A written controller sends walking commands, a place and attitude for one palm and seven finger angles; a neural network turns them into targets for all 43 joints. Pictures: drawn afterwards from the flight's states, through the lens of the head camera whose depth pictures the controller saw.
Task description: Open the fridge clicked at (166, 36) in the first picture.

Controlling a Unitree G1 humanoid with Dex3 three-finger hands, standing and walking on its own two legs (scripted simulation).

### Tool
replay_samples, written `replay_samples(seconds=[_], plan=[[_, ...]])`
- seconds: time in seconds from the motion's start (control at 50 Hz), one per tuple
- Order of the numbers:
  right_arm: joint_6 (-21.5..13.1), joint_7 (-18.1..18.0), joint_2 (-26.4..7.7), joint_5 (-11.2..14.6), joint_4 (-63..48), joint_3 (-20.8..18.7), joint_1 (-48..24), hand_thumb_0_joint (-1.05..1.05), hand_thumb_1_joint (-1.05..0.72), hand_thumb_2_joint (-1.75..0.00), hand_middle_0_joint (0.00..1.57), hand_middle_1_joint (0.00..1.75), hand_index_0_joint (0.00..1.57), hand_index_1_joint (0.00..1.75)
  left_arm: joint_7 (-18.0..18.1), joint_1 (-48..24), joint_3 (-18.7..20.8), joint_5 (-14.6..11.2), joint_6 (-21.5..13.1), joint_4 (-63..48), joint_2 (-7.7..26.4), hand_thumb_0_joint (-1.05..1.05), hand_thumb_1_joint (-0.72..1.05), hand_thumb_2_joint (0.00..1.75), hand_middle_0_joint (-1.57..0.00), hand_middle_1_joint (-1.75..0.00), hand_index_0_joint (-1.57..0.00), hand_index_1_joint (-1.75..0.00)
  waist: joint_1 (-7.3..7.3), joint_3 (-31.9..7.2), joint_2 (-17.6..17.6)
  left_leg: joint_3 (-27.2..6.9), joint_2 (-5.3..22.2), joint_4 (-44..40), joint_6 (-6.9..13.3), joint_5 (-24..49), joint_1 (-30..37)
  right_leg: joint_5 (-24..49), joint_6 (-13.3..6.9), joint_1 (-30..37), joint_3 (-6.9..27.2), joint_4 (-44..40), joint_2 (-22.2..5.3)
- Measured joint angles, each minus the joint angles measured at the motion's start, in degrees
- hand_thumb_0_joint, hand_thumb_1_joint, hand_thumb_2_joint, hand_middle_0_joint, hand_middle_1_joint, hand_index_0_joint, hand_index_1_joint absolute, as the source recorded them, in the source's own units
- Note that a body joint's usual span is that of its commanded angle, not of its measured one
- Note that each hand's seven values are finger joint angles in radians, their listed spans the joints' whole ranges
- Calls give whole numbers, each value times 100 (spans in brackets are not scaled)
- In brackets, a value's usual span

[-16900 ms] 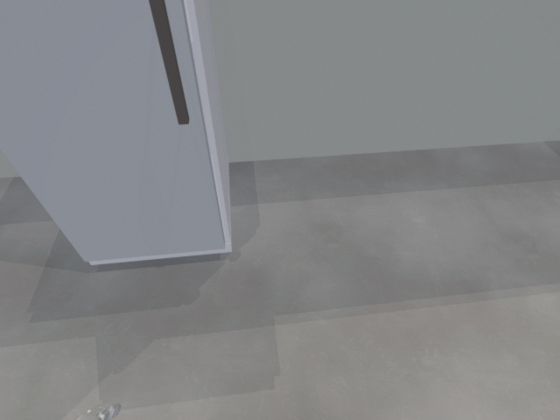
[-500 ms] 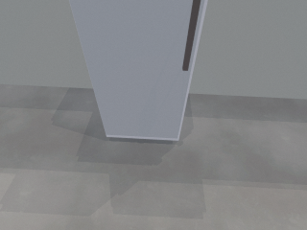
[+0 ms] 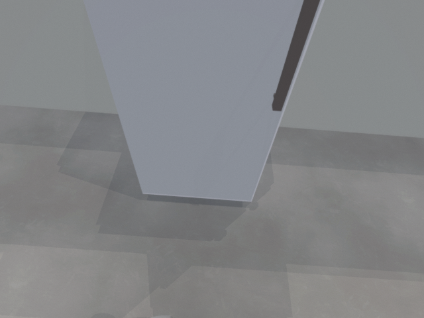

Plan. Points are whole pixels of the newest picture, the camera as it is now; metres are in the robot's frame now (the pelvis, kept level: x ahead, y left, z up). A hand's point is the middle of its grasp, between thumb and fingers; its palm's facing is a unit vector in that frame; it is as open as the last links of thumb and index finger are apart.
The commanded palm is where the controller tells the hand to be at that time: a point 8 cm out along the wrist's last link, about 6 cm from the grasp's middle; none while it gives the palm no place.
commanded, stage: shuffle to correct the standing spot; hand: right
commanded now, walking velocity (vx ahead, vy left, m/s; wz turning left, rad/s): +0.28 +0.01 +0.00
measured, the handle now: (290, 55) +0.70 -0.13 +0.14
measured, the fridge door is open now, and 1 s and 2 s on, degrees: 0 0 0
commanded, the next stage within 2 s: come to a stop and stand still in 0.48 s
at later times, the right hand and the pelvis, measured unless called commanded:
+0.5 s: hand out of the picture +0.17 -0.21 -0.17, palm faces +0.02 +0.99 -0.15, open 7.4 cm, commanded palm none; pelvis +0.18 -0.04 +0.01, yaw +2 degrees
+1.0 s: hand (296, 245) +0.33 -0.19 -0.16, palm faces +0.05 +0.98 -0.20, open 7.3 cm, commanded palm none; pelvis +0.24 -0.02 +0.01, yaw -2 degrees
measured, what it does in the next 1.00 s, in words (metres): walks ahead: right foot, then left foot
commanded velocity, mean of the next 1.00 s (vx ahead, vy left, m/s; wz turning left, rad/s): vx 0.03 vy -0.01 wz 0.01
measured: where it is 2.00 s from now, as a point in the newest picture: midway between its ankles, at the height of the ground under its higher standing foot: outside the picture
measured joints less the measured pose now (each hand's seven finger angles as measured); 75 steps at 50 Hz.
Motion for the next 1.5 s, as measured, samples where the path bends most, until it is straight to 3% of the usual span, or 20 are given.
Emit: replay_samples(seconds=[0.04, 0.1, 0.18, 0.28, 0.32, 0.38, 0.42, 0.46, 0.58, 0.66, 0.72, 0.82, 0.94, 1.0, 1.06, 1.1, 1.14, 1.26, 1.38, 1.5], plan=[[1, -49, 74, 7, 45, 14, 162, 0, -92, -90, 20, 30, 20, 30, -21, -215, 57, 15, 34, -80, 88, 1, 91, 90, -20, -30, -20, -30, -49, -71, 51, 29, -48, -245, -6, -78, 304, 311, -27, -514, -139, 797, -79], [26, -116, 196, -24, 209, 57, 446, 0, -92, -90, 20, 30, 20, 30, -36, -617, 109, 31, 11, -353, 208, 1, 91, 90, -20, -30, -20, -30, -60, -154, 127, 56, -123, -738, -10, -10, 737, 742, 42, -1071, -278, 800, -242], [32, -96, 280, -46, 429, 142, 793, 0, -93, -90, 20, 30, 20, 30, -81, -1143, 137, 12, -49, -726, 262, 0, 91, 90, -19, -30, -20, -30, -106, -174, 209, 97, -193, -1162, -48, -41, 1170, 1175, 128, -1388, -389, -153, -362], [66, -61, 337, -53, 597, 186, 1131, 0, -92, -90, 20, 30, 20, 30, -135, -1592, 82, -2, -150, -963, 213, 0, 91, 90, -19, -30, -19, -30, -331, -108, 306, 125, -197, -1086, -213, -448, 1545, 1434, 67, -1033, -550, -1624, -266], [110, -55, 316, -28, 652, 178, 1267, 0, -91, -90, 20, 30, 20, 30, -126, -1666, 48, 23, -249, -1020, 155, 0, 91, 90, -19, -30, -20, -30, -377, -100, 406, 79, -81, -591, -284, -822, 1515, 1651, -69, -713, -650, -2084, -133], [237, -57, 261, -4, 700, 164, 1223, 1, -91, -90, 20, 30, 20, 30, -72, -1733, -29, 45, -334, -1100, 14, 0, 91, 90, -19, -30, -20, -30, -432, -14, 534, -283, 12, 1485, -161, -1301, 712, 1316, -318, -555, -842, -1826, -56], [278, -49, 241, -17, 695, 149, 1126, 1, -91, -90, 20, 30, 20, 30, -25, -1664, -64, 32, -331, -1106, -59, 0, 91, 90, -19, -30, -20, -30, -396, -25, 472, -381, 0, 2521, -138, -1185, 117, 1276, -314, -305, -923, -2048, -45], [294, -36, 208, -34, 625, 117, 990, 1, -91, -90, 20, 30, 20, 30, 66, -1559, 18, -38, -363, -1113, -98, -2, 93, 90, -20, -30, -20, -30, -337, -49, 414, -406, 69, 2838, -181, -906, -364, 1356, -317, -53, -990, -2399, 3], [356, -36, 82, -67, 276, 18, 568, 0, -91, -90, 20, 30, 20, 30, 94, -1177, 58, 25, -273, -901, 101, -3, 96, 90, -20, -30, -20, -30, -207, -232, 362, -418, 304, 1838, -309, -132, -966, 1478, -298, 434, -1065, -3129, 145], [371, -36, 51, -70, 154, 26, 319, 0, -91, -90, 19, 30, 19, 30, 80, -881, 30, 56, -157, -656, 74, -2, 94, 90, -20, -30, -20, -30, -101, -260, 354, -389, 322, 679, -342, 113, -695, 1319, -193, 619, -1032, -3157, 152], [292, -75, 38, -61, 117, 86, 225, 0, -91, -90, 19, 30, 19, 30, 88, -672, -11, 27, -94, -476, -14, -1, 92, 90, -20, -30, -20, -30, -55, -256, 413, -362, 278, -456, -320, 935, -136, 998, -45, 671, -1026, -2811, 138], [273, -159, 256, -19, 160, 188, 4, 0, -91, -90, 20, 30, 20, 30, 102, -580, 14, -65, 102, -364, -39, 0, 91, 90, -20, -30, -20, -30, 93, -200, 96, -80, 139, -393, -149, 280, 91, 497, 173, 541, -682, -2223, -46], [364, -266, 336, -48, -84, 83, -343, -1, -92, -90, 20, 30, 20, 30, 130, -934, 84, -73, 359, -517, -44, 0, 91, 90, -20, -30, -20, -30, -135, 176, 173, 16, 232, -456, -157, 412, 110, -392, 271, -325, -194, -304, 196], [475, -269, 258, -72, -140, 47, -354, -1, -92, -90, 20, 30, 20, 30, 103, -1153, 121, -69, 373, -710, 34, 0, 91, 90, -20, -30, -20, -30, -168, 257, 235, 21, 293, -464, -248, 511, 51, -182, 296, -481, -132, -418, 203], [580, -248, 119, -65, -131, 1, -276, -1, -91, -90, 20, 30, 20, 30, 71, -1247, 137, -64, 276, -919, 90, 0, 91, 90, -20, -30, -20, -30, -144, 228, 331, 7, 369, -235, -383, 488, -88, 565, 293, -214, -196, -1460, 140], [672, -227, -9, -20, -101, -50, -208, 0, -91, -90, 20, 30, 20, 30, 58, -1262, 139, -28, 195, -988, 60, 0, 91, 90, -20, -30, -20, -30, -170, 199, 519, -146, 454, 137, -429, 113, -244, 863, -14, -112, -324, -1710, 232], [786, -227, -89, -12, -73, -97, -88, 0, -91, -90, 20, 30, 20, 30, 55, -1244, 104, 23, 199, -1070, 24, 0, 91, 90, -20, -30, -20, -30, -219, 105, 584, -482, 265, 781, -367, -681, -465, 885, -248, -86, -436, -1773, 243], [771, -179, -155, -52, 39, -108, 249, 0, -91, -90, 20, 30, 20, 30, 152, -1241, -4, 34, 169, -1094, -22, 0, 91, 90, -20, -30, -20, -30, -262, -131, 491, -914, -128, 2197, -347, -607, -634, 1516, -444, 75, -532, -2777, 364], [749, -197, -102, -31, 272, 22, 602, 0, -91, -90, 20, 30, 20, 30, 175, -1265, -21, -31, 88, -981, -23, 0, 92, 90, -20, -30, -20, -30, -253, -266, 471, -838, -48, 1188, -417, -772, 86, 1909, -564, 172, -726, -3366, 545], [692, -217, 103, -12, 462, 166, 755, 0, -91, -90, 20, 30, 20, 30, 127, -1156, -1, -50, 106, -743, 28, 0, 93, 90, -20, -30, -20, -30, -185, -393, 387, -698, 8, -564, -274, -519, 905, 2134, -561, 211, -875, -3613, 665]])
